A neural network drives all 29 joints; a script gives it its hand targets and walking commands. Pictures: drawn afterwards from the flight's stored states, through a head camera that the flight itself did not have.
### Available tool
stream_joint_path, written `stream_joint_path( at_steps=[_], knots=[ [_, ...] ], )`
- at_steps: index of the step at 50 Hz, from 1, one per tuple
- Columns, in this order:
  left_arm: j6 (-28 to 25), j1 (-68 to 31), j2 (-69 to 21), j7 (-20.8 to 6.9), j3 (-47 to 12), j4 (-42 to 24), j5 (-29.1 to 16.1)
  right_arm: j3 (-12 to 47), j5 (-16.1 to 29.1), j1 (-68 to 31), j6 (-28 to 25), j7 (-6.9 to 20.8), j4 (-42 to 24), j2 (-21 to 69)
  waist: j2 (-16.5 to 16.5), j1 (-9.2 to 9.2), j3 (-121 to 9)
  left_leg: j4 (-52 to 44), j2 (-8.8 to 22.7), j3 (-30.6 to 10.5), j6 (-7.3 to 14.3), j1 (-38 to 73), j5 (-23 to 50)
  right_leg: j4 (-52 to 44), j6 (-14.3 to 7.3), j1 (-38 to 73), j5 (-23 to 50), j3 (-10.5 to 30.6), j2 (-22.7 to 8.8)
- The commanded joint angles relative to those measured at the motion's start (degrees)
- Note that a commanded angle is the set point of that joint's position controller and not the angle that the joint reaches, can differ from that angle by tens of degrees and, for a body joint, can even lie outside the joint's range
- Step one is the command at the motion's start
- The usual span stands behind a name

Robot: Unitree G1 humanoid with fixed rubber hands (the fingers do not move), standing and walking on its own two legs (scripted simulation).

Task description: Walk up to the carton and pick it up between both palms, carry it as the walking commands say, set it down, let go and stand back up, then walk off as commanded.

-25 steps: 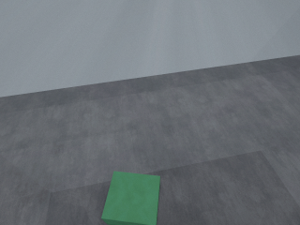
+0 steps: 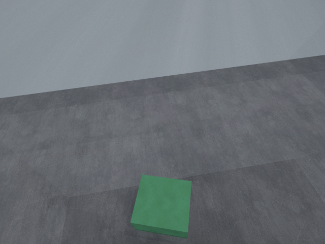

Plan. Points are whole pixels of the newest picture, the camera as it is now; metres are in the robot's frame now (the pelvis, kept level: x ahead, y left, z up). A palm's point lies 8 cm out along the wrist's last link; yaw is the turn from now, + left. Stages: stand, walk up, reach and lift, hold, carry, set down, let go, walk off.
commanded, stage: walk up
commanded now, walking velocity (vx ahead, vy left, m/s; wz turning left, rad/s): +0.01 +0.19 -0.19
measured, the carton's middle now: (163, 205) +0.43 +0.06 -0.69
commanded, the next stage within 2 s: none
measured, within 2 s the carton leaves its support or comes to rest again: neither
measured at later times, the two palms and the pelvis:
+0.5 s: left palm out of the picture +0.02 +0.32 -0.14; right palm out of the picture -0.02 -0.12 -0.13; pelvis -0.01 +0.10 +0.00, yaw -3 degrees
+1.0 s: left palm out of the picture +0.00 +0.31 -0.14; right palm out of the picture -0.05 -0.15 -0.14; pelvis -0.03 +0.09 +0.00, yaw -5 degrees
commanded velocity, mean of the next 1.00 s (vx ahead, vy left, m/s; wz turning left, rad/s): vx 0.00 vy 0.01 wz -0.06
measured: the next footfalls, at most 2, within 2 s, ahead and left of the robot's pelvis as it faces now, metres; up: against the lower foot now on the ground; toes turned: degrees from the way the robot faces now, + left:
left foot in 0.08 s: +0.04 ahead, +0.19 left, +0.00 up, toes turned -4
right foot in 0.44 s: -0.02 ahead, -0.01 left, +0.00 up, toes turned -6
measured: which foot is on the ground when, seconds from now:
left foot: up 0.00-0.06, down 0.08-1.00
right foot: down 0.00-0.06, up 0.08-0.42, down 0.44-1.00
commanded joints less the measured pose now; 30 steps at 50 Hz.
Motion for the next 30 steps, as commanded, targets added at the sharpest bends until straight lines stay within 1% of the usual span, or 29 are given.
stream_joint_path(
  at_steps=[1, 2, 3, 4, 5, 6, 7, 8, 9, 10, 11, 13, 15, 16, 18, 19, 20, 21, 22, 23, 24, 25, 26, 28, 30],
  knots=[
    [0.08, -5.43, 12.05, -0.88, 1.79, -6.33, -0.25, -0.33, 1.39, 7.59, -1.13, -0.97, -1.25, -0.63, -19.33, -2.62, -3.92, -11.71, -1.66, 2.35, 0.57, 13.88, 0.98, -13.32, -7.85, -6.72, -19.79, 7.37, -6.53],
    [0.24, -6.52, 11.73, -1.30, 1.47, -7.58, -0.54, -0.95, 1.69, 11.59, -1.78, -1.91, 0.21, -0.83, -15.42, -3.83, -4.72, -19.39, -2.11, 3.31, 1.26, 18.62, 4.44, -9.23, -7.15, -8.95, -23.11, 5.57, -4.26],
    [0.18, -4.71, 8.91, -1.75, 0.47, -8.05, -0.71, -1.66, 1.56, 15.00, -2.65, -2.86, 1.22, -2.42, -5.34, -4.07, -4.38, -25.67, -1.34, 1.42, 1.08, 20.04, 0.77, 0.17, -6.17, -11.17, -26.56, 2.38, -0.18],
    [-0.01, -2.64, 2.71, -2.04, -1.10, -8.84, -0.03, -2.29, 1.59, 16.67, -3.53, -3.27, 0.74, -7.34, 8.28, -3.18, -3.32, -34.38, 10.61, -10.45, 1.32, 15.29, -9.77, 14.06, -4.22, -12.02, -26.03, -1.49, 4.35],
    [0.14, -4.32, -0.50, -1.19, -1.54, -11.18, -0.30, -3.35, 1.30, 10.26, -3.71, -3.08, -2.40, -13.69, 18.49, -2.00, -0.36, -41.78, 19.51, -22.78, 4.94, 0.90, -18.34, 20.13, -2.95, -12.17, -26.12, 1.12, 9.16],
    [0.56, -5.38, 1.99, -0.81, -0.86, -10.78, -0.78, -2.72, 0.59, 6.98, -3.07, -2.94, -1.46, -11.28, 18.07, -1.35, 2.85, -42.21, 17.02, -20.21, 7.35, -5.45, -18.60, 27.13, -3.33, -8.38, -23.22, 3.64, 7.57],
    [0.66, -5.42, 3.23, -1.11, -0.26, -10.50, -0.61, -1.83, 0.29, 1.72, -3.03, -3.17, -2.40, -8.05, 13.20, 1.30, 4.71, -39.99, 14.26, -16.06, 6.89, -5.73, -9.76, 32.94, -3.61, -8.37, -19.85, 3.45, 8.81],
    [0.78, -2.36, 2.99, -1.41, 0.17, -7.60, -0.99, -1.30, 0.40, -0.62, -3.67, -3.13, -3.70, -5.52, 7.29, 2.26, 3.72, -37.01, 13.00, -13.52, 6.25, -1.73, -0.16, 34.96, -3.75, -9.38, -16.96, 3.95, 9.01],
    [0.39, 0.12, 3.29, -1.67, 0.24, -5.94, -1.33, -0.89, 1.15, -0.80, -4.17, -3.16, -3.92, -3.47, 7.70, 2.72, 1.09, -35.96, 9.52, -10.37, 6.48, 2.29, 2.63, 35.47, -3.54, -8.62, -14.27, 2.09, 7.83],
    [0.33, 1.86, 3.00, -1.97, 0.21, -3.83, -1.42, -0.39, 1.48, 1.40, -5.18, -3.18, -3.15, -1.46, 6.47, 1.61, -0.37, -35.09, 11.06, -11.91, 6.74, 5.88, 4.53, 34.11, -3.31, -8.46, -12.58, 1.46, 7.01],
    [0.26, 1.81, 2.23, -2.06, -0.13, -3.07, -1.66, 0.22, 1.54, 3.30, -5.96, -3.14, -2.02, 0.03, 7.05, 1.10, -0.71, -34.75, 10.54, -11.63, 7.06, 7.89, 6.18, 31.59, -3.27, -7.34, -11.84, 1.34, 6.53],
    [0.46, -1.71, 1.72, -1.91, -0.52, -3.21, -2.14, 0.96, 1.33, 5.87, -6.87, -3.33, -0.45, 0.39, 10.07, -0.40, 0.04, -34.77, 10.73, -12.03, 8.44, 11.00, 7.51, 24.59, -3.39, -5.89, -13.11, 0.25, 7.22],
    [0.44, -4.78, 1.15, -1.54, -1.01, -3.41, -2.41, 1.21, 1.38, 7.82, -7.03, -3.63, 0.84, -0.51, 11.36, -1.81, 0.28, -34.10, 11.08, -12.66, 9.85, 13.74, 10.20, 16.84, -3.40, -3.44, -15.41, -0.51, 8.03],
    [0.24, -5.47, 0.81, -1.38, -1.30, -3.22, -2.51, 1.18, 1.43, 8.50, -6.91, -3.74, 1.41, -1.12, 11.67, -2.27, -0.15, -33.25, 11.31, -12.86, 10.34, 14.99, 13.00, 13.32, -3.57, -1.80, -16.41, -0.82, 8.51],
    [-0.53, -5.80, 0.06, -1.14, -1.94, -2.44, -2.88, 1.26, 1.50, 9.50, -6.63, -3.97, 2.34, -1.69, 11.31, -2.87, -1.82, -31.36, 12.13, -13.55, 11.34, 17.34, 20.90, 6.52, -4.26, 1.54, -16.49, -1.13, 8.92],
    [-1.04, -5.18, -0.49, -1.06, -2.25, -1.72, -3.05, 1.35, 1.62, 9.79, -6.48, -4.05, 2.81, -1.61, 10.25, -2.58, -2.63, -30.45, 12.18, -13.46, 11.26, 17.87, 24.61, 1.76, -4.58, 3.94, -13.51, -1.15, 8.88],
    [-1.60, -3.89, -1.06, -1.01, -2.54, -0.83, -3.12, 1.37, 1.83, 9.73, -6.29, -4.09, 3.26, -1.63, 8.68, -1.99, -3.36, -29.79, 11.95, -12.92, 10.47, 17.32, 26.98, -3.77, -4.80, 7.59, -7.84, -0.80, 8.29],
    [-2.26, -2.02, -1.10, -0.99, -2.73, 0.14, -3.04, 1.41, 2.22, 9.48, -6.13, -3.99, 3.64, -1.61, 7.02, -1.51, -4.26, -29.55, 11.14, -12.05, 9.13, 15.50, 26.86, -8.18, -4.77, 12.67, -1.47, -0.29, 6.70],
    [-2.91, -1.45, 0.34, -0.95, -2.70, 0.43, -2.52, 1.71, 2.65, 9.83, -6.24, -3.75, 3.86, -0.89, 4.26, -1.99, -4.73, -29.35, 9.34, -10.67, 7.45, 12.59, 25.09, -8.38, -4.92, 16.91, 2.71, 1.84, 3.94],
    [-3.34, -2.03, 1.56, -1.10, -2.74, 0.39, -2.15, 1.86, 2.61, 10.79, -6.37, -3.55, 3.91, -0.26, 0.71, -3.57, -5.00, -28.91, 6.21, -8.26, 6.41, 11.74, 22.75, -6.99, -5.31, 17.95, 7.02, 3.48, 1.88],
    [-3.51, -4.53, 0.03, -1.45, -3.54, 0.66, -1.96, 1.84, 2.45, 9.55, -6.33, -3.40, 3.59, 0.70, -3.06, -4.00, -3.00, -29.19, 3.90, -5.71, 5.93, 13.37, 21.56, -6.81, -5.89, 13.85, 7.35, 2.78, 2.36],
    [-3.71, -5.26, -1.32, -1.59, -4.08, 0.57, -1.92, 1.63, 2.04, 8.60, -6.10, -3.38, 3.65, 0.54, -3.53, -3.64, -2.39, -28.39, 3.61, -4.88, 5.96, 14.99, 20.80, -7.69, -5.87, 11.54, 5.41, 2.49, 2.73],
    [-3.83, -4.91, -1.39, -1.45, -4.26, 0.85, -2.09, 1.44, 1.86, 8.65, -5.91, -3.35, 3.97, 0.16, -3.43, -3.66, -2.64, -27.94, 3.74, -4.82, 6.15, 15.90, 20.58, -8.17, -5.82, 10.90, 3.88, 2.18, 2.98],
    [-3.82, -3.94, -1.02, -0.93, -4.31, 1.50, -2.33, 1.39, 1.69, 9.29, -5.66, -3.25, 4.85, -0.17, -2.64, -3.78, -2.51, -27.82, 4.14, -4.82, 6.44, 16.00, 19.99, -8.41, -5.93, 10.47, 1.84, 1.87, 3.22],
    [-3.76, -3.71, -1.28, -0.76, -4.55, 1.77, -2.39, 1.72, 1.56, 9.46, -5.42, -3.21, 5.69, 0.69, -1.68, -3.71, -1.75, -28.26, 3.99, -4.73, 6.37, 15.14, 17.32, -8.47, -6.03, 10.00, -0.21, 1.87, 3.24]
  ],
)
